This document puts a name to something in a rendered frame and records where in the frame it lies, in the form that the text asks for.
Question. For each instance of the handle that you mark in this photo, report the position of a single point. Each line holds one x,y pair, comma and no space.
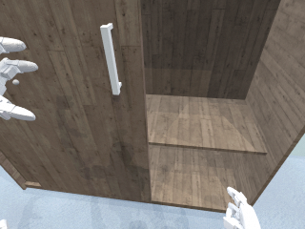
110,58

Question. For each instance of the wardrobe door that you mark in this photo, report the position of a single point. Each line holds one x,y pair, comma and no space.
16,162
84,140

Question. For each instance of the left robot hand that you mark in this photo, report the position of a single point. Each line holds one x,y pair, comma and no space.
8,69

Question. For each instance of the robot left upper arm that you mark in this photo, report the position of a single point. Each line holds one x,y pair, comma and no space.
4,224

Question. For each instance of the right robot hand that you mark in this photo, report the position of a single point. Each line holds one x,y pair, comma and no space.
245,216

